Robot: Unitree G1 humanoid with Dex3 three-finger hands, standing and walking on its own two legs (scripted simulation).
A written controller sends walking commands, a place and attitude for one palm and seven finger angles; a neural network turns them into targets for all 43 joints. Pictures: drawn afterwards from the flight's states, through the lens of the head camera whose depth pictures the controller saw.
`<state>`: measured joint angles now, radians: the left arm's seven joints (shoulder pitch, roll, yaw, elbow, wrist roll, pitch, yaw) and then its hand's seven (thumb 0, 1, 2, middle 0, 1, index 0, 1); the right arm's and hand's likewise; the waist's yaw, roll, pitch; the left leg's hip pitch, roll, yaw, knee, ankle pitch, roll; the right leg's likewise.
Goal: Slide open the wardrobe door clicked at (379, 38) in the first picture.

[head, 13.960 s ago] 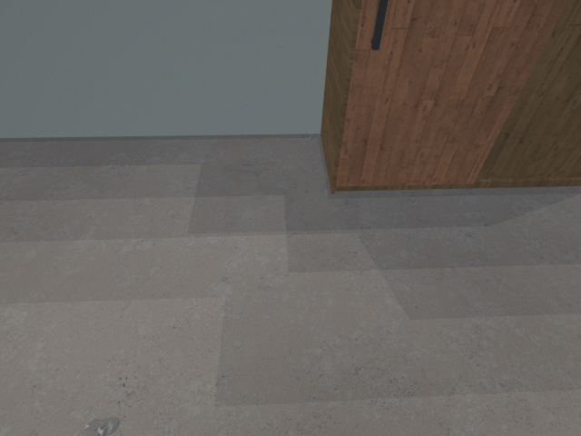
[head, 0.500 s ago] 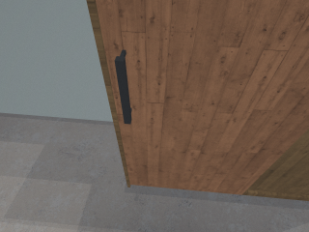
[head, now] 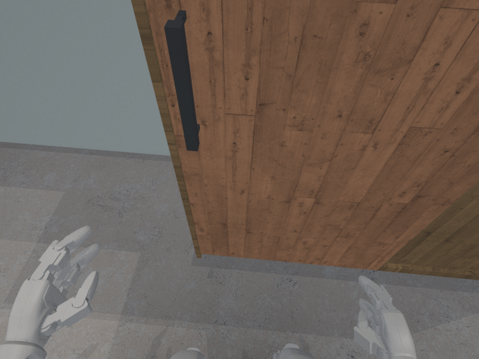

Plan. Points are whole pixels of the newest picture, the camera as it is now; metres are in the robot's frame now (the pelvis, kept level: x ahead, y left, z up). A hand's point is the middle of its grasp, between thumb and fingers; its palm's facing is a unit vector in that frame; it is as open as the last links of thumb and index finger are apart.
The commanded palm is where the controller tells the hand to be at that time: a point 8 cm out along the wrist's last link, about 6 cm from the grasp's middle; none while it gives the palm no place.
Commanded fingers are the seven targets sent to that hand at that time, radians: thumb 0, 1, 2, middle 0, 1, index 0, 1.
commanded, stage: raise the hand with hooked fingers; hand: left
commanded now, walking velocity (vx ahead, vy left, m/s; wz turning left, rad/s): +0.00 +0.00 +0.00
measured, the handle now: (188, 90) +0.53 +0.13 +0.15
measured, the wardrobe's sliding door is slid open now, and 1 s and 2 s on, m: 0.00 0.00 0.00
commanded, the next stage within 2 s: move the hooked fingers beside the handle in 1.76 s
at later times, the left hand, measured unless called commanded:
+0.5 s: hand (38, 281) +0.20 +0.29 +0.08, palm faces +0.05 -1.00 -0.06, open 11.1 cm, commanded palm +0.18 +0.33 +0.09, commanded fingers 0.00 -0.10 0.47 -0.27 -0.94 -0.27 -0.94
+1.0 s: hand (26, 225) +0.25 +0.30 +0.13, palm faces +0.04 -1.00 -0.07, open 13.7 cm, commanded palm +0.22 +0.34 +0.15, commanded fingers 0.00 -0.50 0.30 -0.30 -1.20 -0.30 -1.20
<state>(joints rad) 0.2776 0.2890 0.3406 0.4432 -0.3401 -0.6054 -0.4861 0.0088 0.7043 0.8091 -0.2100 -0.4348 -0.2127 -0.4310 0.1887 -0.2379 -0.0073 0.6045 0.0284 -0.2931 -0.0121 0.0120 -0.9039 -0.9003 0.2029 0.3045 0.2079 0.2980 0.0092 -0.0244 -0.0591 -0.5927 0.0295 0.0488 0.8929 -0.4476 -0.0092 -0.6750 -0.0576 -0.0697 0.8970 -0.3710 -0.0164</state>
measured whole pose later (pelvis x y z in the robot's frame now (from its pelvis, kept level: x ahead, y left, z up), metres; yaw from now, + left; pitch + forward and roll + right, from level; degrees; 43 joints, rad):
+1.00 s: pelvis +0.01 +0.02 +0.03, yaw +1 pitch +2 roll -2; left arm 0.09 0.41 0.41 0.15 -0.35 -0.04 -0.47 0.00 -0.43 0.33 -0.29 -1.16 -0.29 -1.16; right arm 0.28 -0.27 0.07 0.57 0.06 -0.29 -0.11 0.02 -0.90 -0.90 0.20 0.30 0.21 0.30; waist 0.03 0.05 -0.04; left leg -0.37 0.02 0.02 0.74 -0.40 0.02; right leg -0.41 -0.05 -0.10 0.66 -0.29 0.02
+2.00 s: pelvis +0.01 +0.00 +0.04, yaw +1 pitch -1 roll -1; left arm -0.11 0.41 0.42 0.29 -0.34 -0.01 -0.47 -0.01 -0.50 0.30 -0.30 -1.20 -0.30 -1.20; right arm 0.27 -0.28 0.06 0.60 0.07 -0.23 -0.13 0.02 -0.90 -0.90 0.20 0.30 0.21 0.30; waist 0.04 0.05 -0.01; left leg -0.24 0.03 0.02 0.58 -0.32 -0.01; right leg -0.29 -0.03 -0.10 0.55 -0.24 -0.01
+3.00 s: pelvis +0.02 +0.01 +0.04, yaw +0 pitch +5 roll +0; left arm -0.53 0.39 0.31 0.68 -0.22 -0.07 -0.34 -0.01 -0.50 0.30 -0.30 -1.20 -0.30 -1.20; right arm 0.30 -0.27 0.05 0.63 0.06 -0.13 -0.10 0.01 -0.90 -0.90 0.20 0.30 0.21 0.30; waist -0.02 0.03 -0.03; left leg -0.34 0.03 0.04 0.60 -0.34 0.00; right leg -0.41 -0.03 -0.08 0.58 -0.25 0.00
